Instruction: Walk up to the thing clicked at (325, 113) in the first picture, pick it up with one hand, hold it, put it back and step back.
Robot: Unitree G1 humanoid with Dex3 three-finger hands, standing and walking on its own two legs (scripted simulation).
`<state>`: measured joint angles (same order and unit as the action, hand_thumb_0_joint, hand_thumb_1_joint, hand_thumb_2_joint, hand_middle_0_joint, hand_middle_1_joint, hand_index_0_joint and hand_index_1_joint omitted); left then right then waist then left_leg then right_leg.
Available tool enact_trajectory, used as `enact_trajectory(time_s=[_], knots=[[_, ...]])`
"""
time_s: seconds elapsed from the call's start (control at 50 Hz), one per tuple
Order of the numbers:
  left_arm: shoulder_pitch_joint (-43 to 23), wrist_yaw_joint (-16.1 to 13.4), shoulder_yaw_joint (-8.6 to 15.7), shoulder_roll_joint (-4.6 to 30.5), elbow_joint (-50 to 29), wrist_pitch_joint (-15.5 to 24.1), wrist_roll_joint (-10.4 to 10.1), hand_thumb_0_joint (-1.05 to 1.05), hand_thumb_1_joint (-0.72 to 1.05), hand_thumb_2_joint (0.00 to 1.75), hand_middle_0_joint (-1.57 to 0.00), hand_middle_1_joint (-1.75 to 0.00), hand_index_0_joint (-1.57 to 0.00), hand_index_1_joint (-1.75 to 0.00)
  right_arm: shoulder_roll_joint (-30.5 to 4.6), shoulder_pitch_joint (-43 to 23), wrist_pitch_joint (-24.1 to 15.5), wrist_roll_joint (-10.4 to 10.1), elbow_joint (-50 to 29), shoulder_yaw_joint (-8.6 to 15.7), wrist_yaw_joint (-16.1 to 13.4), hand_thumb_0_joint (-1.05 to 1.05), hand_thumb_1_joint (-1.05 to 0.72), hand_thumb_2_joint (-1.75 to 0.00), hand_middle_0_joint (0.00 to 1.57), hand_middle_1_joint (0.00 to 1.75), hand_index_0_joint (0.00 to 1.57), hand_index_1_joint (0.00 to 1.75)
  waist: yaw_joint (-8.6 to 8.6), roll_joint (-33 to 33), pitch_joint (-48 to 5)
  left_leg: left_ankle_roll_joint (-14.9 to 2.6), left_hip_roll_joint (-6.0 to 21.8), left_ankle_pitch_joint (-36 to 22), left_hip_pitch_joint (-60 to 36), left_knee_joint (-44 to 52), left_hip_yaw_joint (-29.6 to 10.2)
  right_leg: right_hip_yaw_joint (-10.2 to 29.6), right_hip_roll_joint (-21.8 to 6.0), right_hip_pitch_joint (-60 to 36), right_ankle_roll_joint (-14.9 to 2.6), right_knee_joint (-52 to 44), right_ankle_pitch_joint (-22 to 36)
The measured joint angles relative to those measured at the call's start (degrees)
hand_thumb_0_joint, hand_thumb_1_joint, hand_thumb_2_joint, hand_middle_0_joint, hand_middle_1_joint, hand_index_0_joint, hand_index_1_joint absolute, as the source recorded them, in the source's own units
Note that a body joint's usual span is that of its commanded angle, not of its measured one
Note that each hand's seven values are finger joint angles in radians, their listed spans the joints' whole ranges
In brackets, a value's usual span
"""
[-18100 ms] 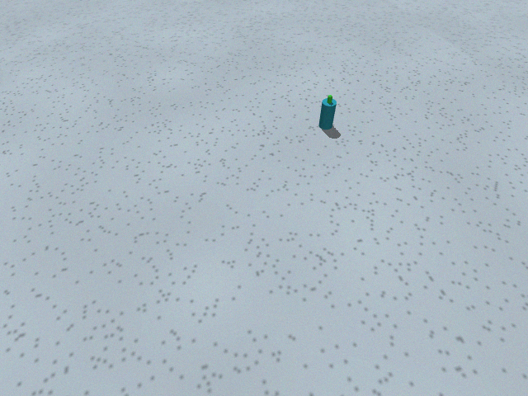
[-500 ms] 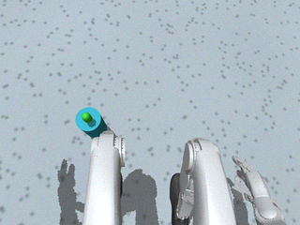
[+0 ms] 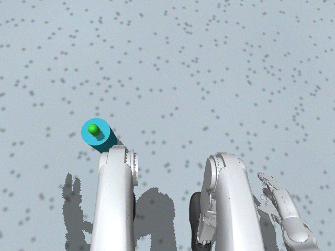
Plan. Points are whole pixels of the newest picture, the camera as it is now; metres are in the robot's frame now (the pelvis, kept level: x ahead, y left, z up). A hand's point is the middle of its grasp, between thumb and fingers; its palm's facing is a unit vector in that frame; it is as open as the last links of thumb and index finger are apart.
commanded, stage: approach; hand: left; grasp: from the side
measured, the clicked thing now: (100, 136) +0.38 +0.24 -0.26
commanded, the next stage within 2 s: close in in 0.38 s
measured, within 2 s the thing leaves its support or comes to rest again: leaves its support in 1.76 s
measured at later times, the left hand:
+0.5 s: hand (59, 145) +0.33 +0.34 -0.21, palm faces +0.16 -0.99 +0.02, open 17.5 cm
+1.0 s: hand (86, 139) +0.36 +0.28 -0.24, palm faces +0.19 -0.98 -0.01, open 17.6 cm
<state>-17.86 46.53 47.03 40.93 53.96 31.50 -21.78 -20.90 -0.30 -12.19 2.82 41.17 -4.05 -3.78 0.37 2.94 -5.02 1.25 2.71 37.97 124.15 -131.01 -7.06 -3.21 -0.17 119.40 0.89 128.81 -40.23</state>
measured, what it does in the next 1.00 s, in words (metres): lowers itself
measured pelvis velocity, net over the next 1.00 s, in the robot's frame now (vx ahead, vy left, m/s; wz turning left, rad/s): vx -0.01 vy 0.02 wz -0.15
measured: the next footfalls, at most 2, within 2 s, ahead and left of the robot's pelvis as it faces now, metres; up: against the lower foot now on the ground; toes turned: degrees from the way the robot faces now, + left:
none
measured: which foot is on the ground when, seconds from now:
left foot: down 0.00-1.00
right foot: down 0.00-1.00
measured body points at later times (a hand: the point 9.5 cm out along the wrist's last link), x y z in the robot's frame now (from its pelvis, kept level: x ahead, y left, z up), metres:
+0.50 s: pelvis +0.00 +0.01 -0.08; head +0.22 +0.13 +0.29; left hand +0.32 +0.39 -0.21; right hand +0.22 -0.25 -0.15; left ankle +0.09 +0.13 -0.33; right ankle +0.10 -0.13 -0.33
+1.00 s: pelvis -0.01 +0.02 -0.09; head +0.19 +0.17 +0.28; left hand +0.35 +0.33 -0.24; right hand +0.16 -0.24 -0.13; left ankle +0.09 +0.13 -0.33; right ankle +0.10 -0.12 -0.33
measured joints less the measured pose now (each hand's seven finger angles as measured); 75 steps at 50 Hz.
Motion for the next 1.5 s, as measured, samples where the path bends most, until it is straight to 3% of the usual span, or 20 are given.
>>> enact_trajectory(time_s=[0.12,0.22,0.32,0.46,0.56,0.66,0.74,0.84,0.96,1.06,1.3,1.5], knots=[[-3.3,0.5,-1.0,-2.4,5.7,4.4,-1.1,-0.01,-0.60,0.07,-0.04,-0.18,-0.08,-0.15,-0.1,-1.1,-0.5,1.6,0.0,-1.5,0.9,0.01,-0.90,-0.90,0.21,0.30,0.21,0.30,-1.14,1.6,2.1,0.39,0.1,0.5,1.9,-3.8,-1.1,-0.6,0.5,1.9,0.03,3.4,-0.2],[-5.1,-0.9,-1.8,-3.5,9.2,8.3,0.8,-0.01,-0.61,0.08,-0.05,-0.18,-0.08,-0.16,0.1,-3.1,-0.3,3.8,-0.2,-3.6,1.7,0.00,-0.90,-0.90,0.21,0.30,0.21,0.30,-2.54,3.5,4.9,0.96,0.2,1.1,3.7,-8.4,-3.1,-1.8,1.2,3.4,-0.07,7.1,0.0],[-4.8,-2.8,-2.3,-2.1,12.0,13.0,2.3,-0.02,-0.61,0.07,-0.05,-0.18,-0.08,-0.15,0.4,-5.6,0.8,6.2,-0.4,-6.8,2.6,0.00,-0.90,-0.90,0.21,0.30,0.21,0.30,-4.07,5.6,8.5,1.37,0.2,1.7,4.6,-12.8,-5.2,-3.1,1.9,4.1,0.15,10.2,0.2],[-4.7,-4.7,-3.8,0.0,16.5,19.3,0.6,-0.02,-0.61,0.05,-0.06,-0.17,-0.09,-0.14,0.5,-8.4,2.1,9.0,-0.6,-11.4,3.7,0.00,-0.91,-0.90,0.21,0.30,0.21,0.30,-5.29,8.3,12.5,1.37,0.1,2.8,4.9,-17.1,-7.7,-4.7,2.9,3.7,0.91,12.8,0.2],[-6.3,-8.1,-6.9,0.1,19.7,22.7,2.3,-0.02,-0.61,0.04,-0.06,-0.17,-0.09,-0.13,0.5,-10.2,3.6,11.2,-1.4,-14.1,4.4,0.00,-0.91,-0.89,0.21,0.30,0.21,0.30,-6.31,9.6,14.3,1.07,-0.1,3.1,4.8,-19.4,-9.2,-5.7,3.4,2.7,1.39,13.6,0.3],[-7.7,-14.5,-8.2,-0.4,21.6,26.0,4.9,-0.02,-0.61,0.02,-0.06,-0.16,-0.10,-0.12,0.6,-11.6,5.3,13.2,-3.3,-16.2,5.7,0.00,-0.91,-0.89,0.21,0.30,0.21,0.30,-7.57,10.5,15.8,0.91,-0.4,3.1,4.4,-21.1,-11.2,-7.1,3.9,1.5,1.55,13.9,0.9],[-7.0,-20.4,-8.9,-1.5,19.9,27.7,7.1,-0.02,-0.61,0.02,-0.06,-0.17,-0.10,-0.12,0.5,-11.5,6.7,14.3,-4.3,-16.9,6.9,0.00,-0.91,-0.89,0.21,0.30,0.21,0.30,-7.97,11.0,16.7,0.82,-0.7,2.8,4.0,-21.9,-12.4,-7.9,4.1,0.5,1.64,13.8,1.4],[-5.3,-26.7,-12.0,-2.9,17.2,28.8,9.0,-0.02,-0.61,0.03,-0.05,-0.16,-0.10,-0.11,0.3,-10.3,8.4,15.1,-4.5,-16.8,8.7,0.00,-0.91,-0.89,0.21,0.30,0.21,0.30,-7.92,10.6,16.9,0.34,-1.0,2.0,4.1,-21.8,-12.5,-8.2,4.1,-0.1,1.71,13.3,1.9],[-4.8,-32.0,-15.8,-3.7,17.7,30.1,10.5,-0.02,-0.61,0.04,-0.04,-0.15,-0.09,-0.10,0.1,-9.1,9.9,15.6,-4.8,-17.3,10.7,0.00,-0.92,-0.89,0.21,0.30,0.21,0.30,-8.39,9.7,17.0,-0.26,-1.1,1.1,4.1,-21.5,-12.4,-8.2,4.1,-0.7,1.98,12.8,2.4],[-5.6,-35.9,-16.9,-3.9,19.5,31.4,11.3,-0.02,-0.61,0.04,-0.04,-0.15,-0.09,-0.10,0.2,-8.7,10.3,15.9,-5.6,-18.2,11.9,0.00,-0.92,-0.90,0.21,0.30,0.21,0.30,-9.08,9.7,17.2,-0.30,-1.0,0.9,3.7,-21.6,-12.7,-8.4,4.3,-1.0,2.12,12.6,2.9],[-5.1,-41.6,-17.3,-3.8,19.7,34.1,13.3,-0.02,-0.61,0.07,-0.04,-0.12,-0.07,-0.09,0.1,-9.3,10.7,16.5,-6.3,-19.3,13.3,0.00,-0.92,-0.90,0.21,0.30,0.21,0.30,-9.75,11.0,18.7,0.28,-1.1,1.0,3.3,-22.2,-14.0,-9.2,4.8,-1.0,2.47,12.7,3.5],[-5.9,-43.5,-17.6,-2.3,20.3,35.2,13.7,-0.01,-0.44,0.20,-0.18,-0.21,-0.20,-0.19,-0.1,-10.7,10.9,16.9,-6.3,-19.8,13.4,0.00,-0.91,-0.90,0.21,0.30,0.21,0.30,-9.67,11.7,19.7,0.43,-1.1,1.5,3.1,-22.5,-14.5,-9.5,4.9,-1.3,2.52,12.6,3.3]])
